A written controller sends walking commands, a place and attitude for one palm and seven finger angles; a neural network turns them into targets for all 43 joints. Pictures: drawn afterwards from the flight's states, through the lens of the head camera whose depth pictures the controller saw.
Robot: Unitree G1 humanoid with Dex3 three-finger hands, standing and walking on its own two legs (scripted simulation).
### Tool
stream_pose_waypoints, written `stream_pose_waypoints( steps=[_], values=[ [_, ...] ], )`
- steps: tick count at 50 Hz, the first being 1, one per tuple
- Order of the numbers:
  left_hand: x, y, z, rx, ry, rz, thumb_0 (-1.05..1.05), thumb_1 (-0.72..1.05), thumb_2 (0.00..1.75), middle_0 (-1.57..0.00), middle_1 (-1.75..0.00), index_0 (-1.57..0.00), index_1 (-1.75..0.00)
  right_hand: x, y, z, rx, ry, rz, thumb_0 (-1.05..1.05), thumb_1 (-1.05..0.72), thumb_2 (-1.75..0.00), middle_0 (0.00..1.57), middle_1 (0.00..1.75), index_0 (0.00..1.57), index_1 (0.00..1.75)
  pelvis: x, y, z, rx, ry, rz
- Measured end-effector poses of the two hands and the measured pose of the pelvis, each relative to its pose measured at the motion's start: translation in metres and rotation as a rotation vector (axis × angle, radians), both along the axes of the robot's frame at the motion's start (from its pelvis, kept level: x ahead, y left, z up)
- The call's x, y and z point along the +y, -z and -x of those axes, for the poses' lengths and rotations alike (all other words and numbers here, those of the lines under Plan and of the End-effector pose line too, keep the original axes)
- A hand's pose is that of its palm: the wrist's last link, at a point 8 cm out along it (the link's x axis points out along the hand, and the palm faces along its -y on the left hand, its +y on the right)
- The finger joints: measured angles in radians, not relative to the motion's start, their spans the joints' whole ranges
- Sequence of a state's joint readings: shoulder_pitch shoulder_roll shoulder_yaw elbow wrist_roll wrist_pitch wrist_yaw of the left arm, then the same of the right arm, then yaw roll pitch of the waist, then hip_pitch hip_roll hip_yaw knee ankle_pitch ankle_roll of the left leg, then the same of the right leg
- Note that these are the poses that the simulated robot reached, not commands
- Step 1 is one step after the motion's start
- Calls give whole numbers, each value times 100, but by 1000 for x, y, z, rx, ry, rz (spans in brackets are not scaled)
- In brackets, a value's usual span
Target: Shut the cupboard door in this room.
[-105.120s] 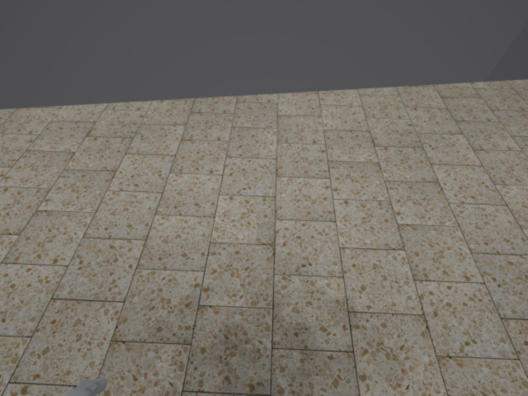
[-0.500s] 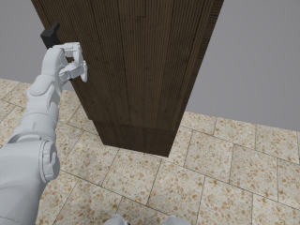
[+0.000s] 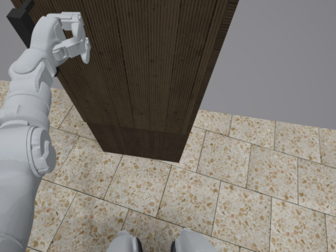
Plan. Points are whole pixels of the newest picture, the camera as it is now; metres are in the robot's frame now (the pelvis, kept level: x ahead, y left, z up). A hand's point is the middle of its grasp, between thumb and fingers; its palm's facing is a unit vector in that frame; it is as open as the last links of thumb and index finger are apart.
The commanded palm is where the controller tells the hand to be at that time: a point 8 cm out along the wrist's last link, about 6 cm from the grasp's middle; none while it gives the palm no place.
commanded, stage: push the door shut along its arc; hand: left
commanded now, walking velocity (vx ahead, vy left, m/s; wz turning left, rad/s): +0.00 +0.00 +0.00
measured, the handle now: (41, 40) +0.58 +0.20 +0.13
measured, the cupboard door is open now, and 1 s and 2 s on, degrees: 2 0 0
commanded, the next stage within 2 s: pull the fist back off the door in 0.28 s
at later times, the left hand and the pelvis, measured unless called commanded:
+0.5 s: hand (84, 41) +0.55 +0.11 +0.14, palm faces -0.14 -0.99 +0.07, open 2.7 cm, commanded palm +0.57 +0.12 +0.14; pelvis -0.01 +0.01 -0.01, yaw +2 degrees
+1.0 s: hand (102, 49) +0.53 +0.07 +0.14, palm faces +0.02 -1.00 +0.01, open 3.1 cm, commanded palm +0.49 +0.12 +0.14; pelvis -0.01 +0.01 +0.00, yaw -1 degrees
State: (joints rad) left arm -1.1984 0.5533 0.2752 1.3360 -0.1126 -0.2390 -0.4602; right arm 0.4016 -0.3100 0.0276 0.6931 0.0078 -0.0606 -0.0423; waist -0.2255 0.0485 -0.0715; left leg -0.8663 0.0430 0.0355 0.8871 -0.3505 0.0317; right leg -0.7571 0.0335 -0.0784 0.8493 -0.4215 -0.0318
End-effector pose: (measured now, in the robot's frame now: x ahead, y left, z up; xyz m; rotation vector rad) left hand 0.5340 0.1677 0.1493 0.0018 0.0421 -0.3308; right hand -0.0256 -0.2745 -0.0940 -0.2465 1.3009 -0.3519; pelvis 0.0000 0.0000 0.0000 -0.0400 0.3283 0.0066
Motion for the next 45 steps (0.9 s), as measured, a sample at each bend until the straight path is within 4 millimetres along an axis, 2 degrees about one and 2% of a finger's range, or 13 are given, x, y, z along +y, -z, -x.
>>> stream_pose_waypoints(
  steps=[10, 20, 23, 27, 30, 35, 45],
  values=[
    [1, 1, -13, 13, 38, -11, -3, 84, 94, -130, -150, -130, -150, 2, 2, 17, 85, -5, 11, 1, -91, -90, 20, 30, 20, 30, 1, 6, 0, 36, -14, 11],
    [-1, 2, -13, 9, 50, -11, -3, 85, 98, -130, -150, -131, -150, 4, 6, 16, 84, -35, 34, 1, -90, -90, 20, 30, 21, 30, 4, 12, 7, 54, -31, 24],
    [-3, 5, -9, 15, -62, 40, -4, 78, 98, -130, -150, -133, -150, 8, 7, 12, 67, -65, 18, 1, -91, -90, 20, 30, 20, 30, 6, 14, 10, 64, -38, 31],
    [-7, 10, 0, 22, -325, 74, -7, 64, 96, -130, -150, -134, -150, 18, 10, 7, 40, -129, -34, 1, -91, -90, 20, 30, 20, 30, 7, 15, 15, 68, -48, 31],
    [-13, 8, 6, -10, -428, 22, -8, 64, 96, -130, -150, -133, -150, 26, 12, 8, 12, -146, -67, 1, -91, -90, 20, 30, 20, 30, 7, 17, 20, 66, -53, 32],
    [-23, 4, 8, -38, -405, -56, -5, 78, 100, -130, -150, -131, -150, 35, 14, 23, 2, -104, -97, 1, -91, -90, 20, 30, 21, 30, 7, 17, 26, 56, -47, 30],
    [-36, 4, 13, -31, -361, -2, -2, 91, 97, -130, -150, -130, -150, 40, 5, 67, 80, -10, -129, 1, -91, -90, 20, 30, 20, 30, 10, 6, 22, 22, -5, 11]
  ],
)
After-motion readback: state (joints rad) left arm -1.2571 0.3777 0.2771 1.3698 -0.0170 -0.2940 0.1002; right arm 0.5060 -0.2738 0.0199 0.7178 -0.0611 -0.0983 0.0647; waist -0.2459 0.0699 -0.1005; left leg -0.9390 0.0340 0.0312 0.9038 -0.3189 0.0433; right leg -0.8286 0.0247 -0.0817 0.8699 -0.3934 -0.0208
